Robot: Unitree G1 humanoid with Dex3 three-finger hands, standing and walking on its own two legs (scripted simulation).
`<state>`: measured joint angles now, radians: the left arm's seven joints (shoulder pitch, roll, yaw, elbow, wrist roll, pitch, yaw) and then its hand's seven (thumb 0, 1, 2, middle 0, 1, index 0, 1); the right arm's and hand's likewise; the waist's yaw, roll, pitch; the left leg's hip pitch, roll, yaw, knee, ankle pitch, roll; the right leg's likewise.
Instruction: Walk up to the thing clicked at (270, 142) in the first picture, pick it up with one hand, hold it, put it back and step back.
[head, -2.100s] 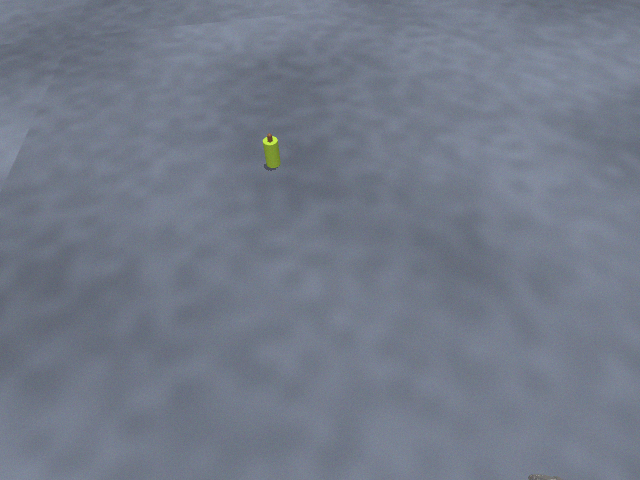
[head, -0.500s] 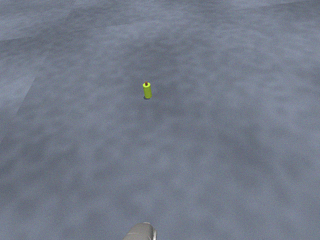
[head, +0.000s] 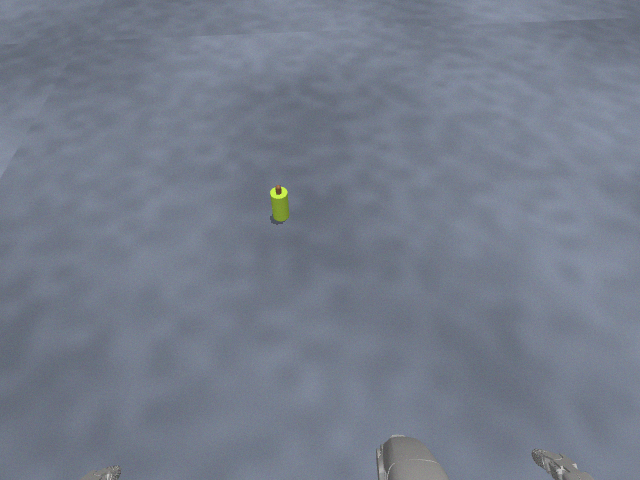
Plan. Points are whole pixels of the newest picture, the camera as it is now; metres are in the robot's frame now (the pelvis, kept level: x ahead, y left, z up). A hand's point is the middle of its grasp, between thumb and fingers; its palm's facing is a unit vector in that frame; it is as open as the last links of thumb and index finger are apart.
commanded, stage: walk up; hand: left
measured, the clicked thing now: (279, 201) +1.18 +0.17 -0.69
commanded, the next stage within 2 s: none
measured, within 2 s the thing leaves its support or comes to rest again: neither
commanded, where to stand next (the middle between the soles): +0.86 +0.01 m, yaw -2 degrees
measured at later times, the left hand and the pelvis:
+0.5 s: hand (180, 394) +0.24 +0.23 -0.12, palm faces +0.00 -0.92 -0.40, open 7.4 cm; pelvis +0.23 -0.05 +0.00, yaw +0 degrees
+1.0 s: hand (185, 258) +0.50 +0.28 -0.14, palm faces -0.09 -0.93 -0.35, open 7.4 cm; pelvis +0.43 +0.01 +0.00, yaw -1 degrees
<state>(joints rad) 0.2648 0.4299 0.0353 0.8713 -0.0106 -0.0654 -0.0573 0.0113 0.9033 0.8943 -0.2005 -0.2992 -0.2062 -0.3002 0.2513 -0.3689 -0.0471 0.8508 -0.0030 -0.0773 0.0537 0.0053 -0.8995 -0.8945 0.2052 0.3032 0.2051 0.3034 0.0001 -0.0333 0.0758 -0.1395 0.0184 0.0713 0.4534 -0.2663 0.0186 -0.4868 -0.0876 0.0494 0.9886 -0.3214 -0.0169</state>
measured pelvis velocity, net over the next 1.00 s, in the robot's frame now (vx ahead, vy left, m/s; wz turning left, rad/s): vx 0.43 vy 0.01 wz -0.02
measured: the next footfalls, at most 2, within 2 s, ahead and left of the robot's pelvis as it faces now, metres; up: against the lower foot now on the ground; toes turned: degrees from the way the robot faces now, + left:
right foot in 0.18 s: +0.27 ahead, -0.17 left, +0.00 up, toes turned -6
left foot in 0.64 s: +0.46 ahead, +0.11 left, +0.00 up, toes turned +5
